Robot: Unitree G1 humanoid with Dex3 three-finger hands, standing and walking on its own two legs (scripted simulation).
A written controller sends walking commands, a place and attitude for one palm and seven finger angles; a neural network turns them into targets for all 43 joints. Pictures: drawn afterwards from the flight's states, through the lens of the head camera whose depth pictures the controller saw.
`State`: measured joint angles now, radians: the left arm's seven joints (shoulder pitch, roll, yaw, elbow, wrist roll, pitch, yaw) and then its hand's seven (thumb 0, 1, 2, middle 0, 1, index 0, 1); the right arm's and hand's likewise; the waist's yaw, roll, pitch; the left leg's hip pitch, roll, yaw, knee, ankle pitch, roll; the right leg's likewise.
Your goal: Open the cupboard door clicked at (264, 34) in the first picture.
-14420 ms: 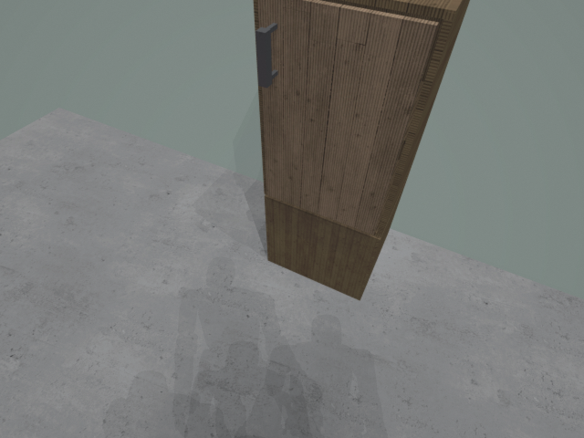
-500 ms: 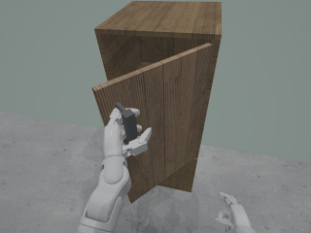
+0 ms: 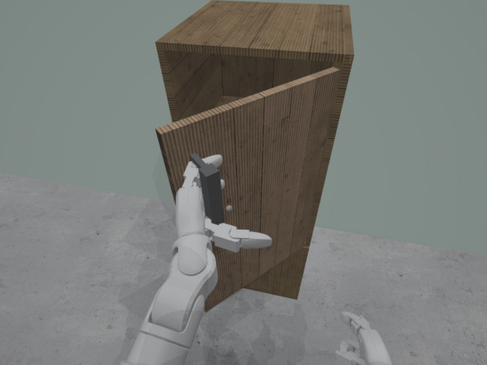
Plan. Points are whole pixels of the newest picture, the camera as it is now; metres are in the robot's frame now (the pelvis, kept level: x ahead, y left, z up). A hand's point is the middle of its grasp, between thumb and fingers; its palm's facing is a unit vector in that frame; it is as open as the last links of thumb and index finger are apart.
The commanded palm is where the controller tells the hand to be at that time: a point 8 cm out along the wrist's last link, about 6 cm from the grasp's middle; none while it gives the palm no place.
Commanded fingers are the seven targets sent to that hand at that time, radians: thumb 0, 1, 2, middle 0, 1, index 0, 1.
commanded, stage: open thumb and fingers to let go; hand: left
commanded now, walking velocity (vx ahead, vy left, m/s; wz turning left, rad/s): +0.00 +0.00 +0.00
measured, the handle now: (206, 190) +0.35 +0.10 +0.13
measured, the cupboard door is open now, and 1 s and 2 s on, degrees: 48 50 50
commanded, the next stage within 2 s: slide the hand sideways off the handle in 0.04 s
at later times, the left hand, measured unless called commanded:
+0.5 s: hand (220, 222) +0.29 +0.07 +0.14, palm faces -0.21 -0.98 +0.00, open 16.3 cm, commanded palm +0.26 +0.12 +0.13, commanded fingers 0.00 -0.50 0.30 -0.15 -0.30 -0.15 -0.30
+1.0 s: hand (188, 249) +0.25 +0.11 +0.12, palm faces -0.13 -0.99 -0.07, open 16.3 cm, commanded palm +0.22 +0.17 +0.13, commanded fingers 0.00 -0.50 0.30 -0.15 -0.30 -0.15 -0.30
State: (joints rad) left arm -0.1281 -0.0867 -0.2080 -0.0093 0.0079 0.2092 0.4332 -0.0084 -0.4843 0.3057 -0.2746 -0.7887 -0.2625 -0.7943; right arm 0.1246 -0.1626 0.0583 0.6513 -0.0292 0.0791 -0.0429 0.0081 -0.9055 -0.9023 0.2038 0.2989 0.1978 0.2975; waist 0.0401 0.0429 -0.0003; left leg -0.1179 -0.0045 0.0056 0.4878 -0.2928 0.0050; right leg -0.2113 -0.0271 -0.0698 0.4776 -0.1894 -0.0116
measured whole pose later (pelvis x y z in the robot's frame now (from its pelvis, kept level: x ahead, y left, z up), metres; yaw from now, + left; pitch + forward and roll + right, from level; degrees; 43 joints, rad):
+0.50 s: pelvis +0.00 +0.00 +0.00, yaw +0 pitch -4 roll +1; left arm -0.05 0.08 -0.12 -0.09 -0.15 0.18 -0.09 -0.01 -0.50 0.30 -0.17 -0.32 -0.15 -0.32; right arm 0.17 -0.20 0.09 0.57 0.02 0.00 -0.03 0.01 -0.91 -0.90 0.20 0.30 0.20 0.30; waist 0.04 0.03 -0.02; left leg -0.13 -0.02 0.02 0.53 -0.32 0.01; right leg -0.25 -0.04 -0.06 0.55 -0.23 -0.01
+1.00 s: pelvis +0.03 -0.02 -0.01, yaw +0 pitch -3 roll +0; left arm 0.30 0.20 0.03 -0.35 -0.19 0.13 -0.20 -0.01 -0.50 0.30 -0.19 -0.32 -0.16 -0.30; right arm 0.20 -0.23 0.08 0.53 0.02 -0.07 -0.05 0.01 -0.90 -0.90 0.20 0.30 0.20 0.30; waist 0.03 0.05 -0.04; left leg -0.13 0.03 0.00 0.54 -0.36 -0.02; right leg -0.24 0.00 -0.08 0.55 -0.27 -0.03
